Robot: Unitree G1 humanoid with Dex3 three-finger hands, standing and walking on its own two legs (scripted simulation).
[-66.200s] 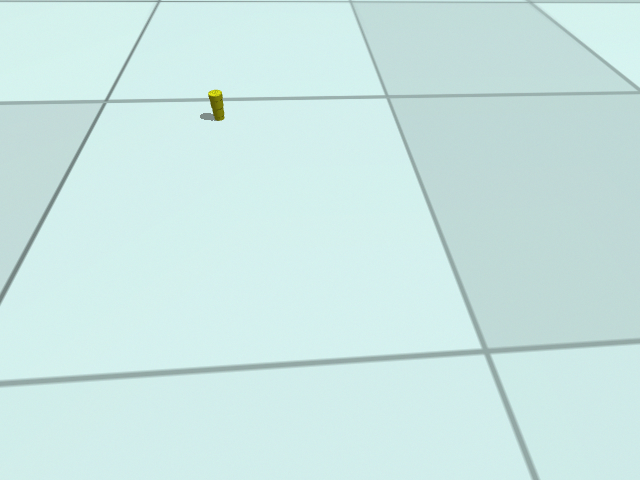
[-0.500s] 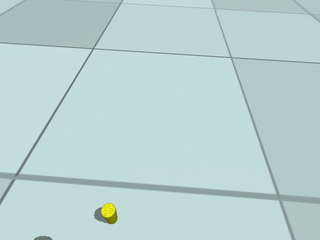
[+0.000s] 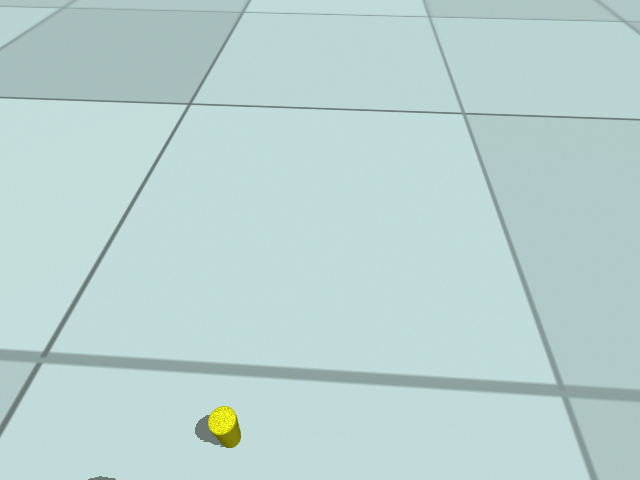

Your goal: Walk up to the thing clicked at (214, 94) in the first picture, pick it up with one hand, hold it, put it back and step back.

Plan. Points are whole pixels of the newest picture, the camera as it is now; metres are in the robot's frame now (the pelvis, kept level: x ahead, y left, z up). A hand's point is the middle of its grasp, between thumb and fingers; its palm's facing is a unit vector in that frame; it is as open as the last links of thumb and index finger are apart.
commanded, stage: stand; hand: left
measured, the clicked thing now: (227, 429) +0.41 +0.27 -0.70
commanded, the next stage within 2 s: step back in 1.22 s
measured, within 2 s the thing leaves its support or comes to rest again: neither
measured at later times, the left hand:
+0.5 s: hand out of the picture +0.09 +0.24 -0.16, palm faces -0.04 -0.94 -0.34, open 7.4 cm
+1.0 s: hand out of the picture +0.11 +0.24 -0.16, palm faces -0.05 -0.94 -0.34, open 7.4 cm
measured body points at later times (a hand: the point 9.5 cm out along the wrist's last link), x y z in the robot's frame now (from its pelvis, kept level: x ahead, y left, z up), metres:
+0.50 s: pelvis +0.02 +0.00 +0.00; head +0.02 -0.01 +0.45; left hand +0.09 +0.29 -0.13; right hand +0.07 -0.30 -0.14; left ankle +0.03 +0.12 -0.75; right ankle +0.02 -0.13 -0.75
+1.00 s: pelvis +0.03 +0.00 +0.00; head +0.04 -0.01 +0.45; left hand +0.11 +0.29 -0.13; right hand +0.09 -0.30 -0.14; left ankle +0.03 +0.12 -0.75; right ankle +0.03 -0.13 -0.75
